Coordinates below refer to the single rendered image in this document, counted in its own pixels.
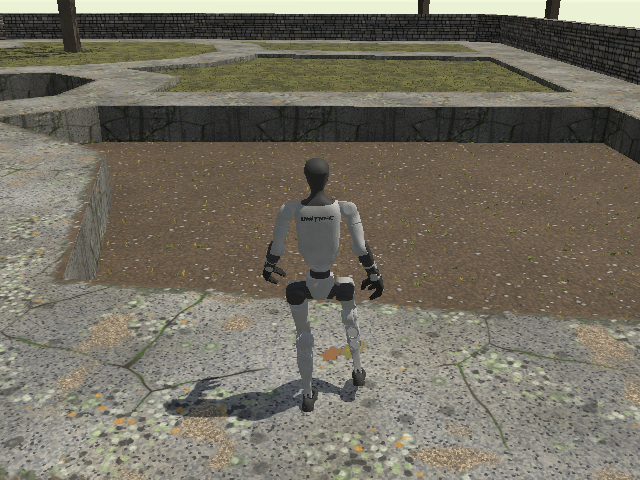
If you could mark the left robot upper arm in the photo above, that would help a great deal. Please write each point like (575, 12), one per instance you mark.
(286, 212)

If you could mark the left robot forearm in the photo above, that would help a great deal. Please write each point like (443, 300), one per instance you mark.
(271, 260)

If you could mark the robot left hand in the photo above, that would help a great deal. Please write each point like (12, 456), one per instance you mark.
(268, 277)

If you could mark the right robot upper arm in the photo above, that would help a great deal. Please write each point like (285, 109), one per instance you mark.
(350, 211)

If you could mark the right robot forearm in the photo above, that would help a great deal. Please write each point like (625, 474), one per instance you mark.
(369, 264)

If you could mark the robot right hand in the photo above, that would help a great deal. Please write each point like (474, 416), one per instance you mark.
(374, 284)

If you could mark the left robot foot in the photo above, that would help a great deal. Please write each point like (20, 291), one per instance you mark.
(308, 403)

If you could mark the robot right thigh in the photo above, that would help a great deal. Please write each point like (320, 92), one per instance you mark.
(344, 290)

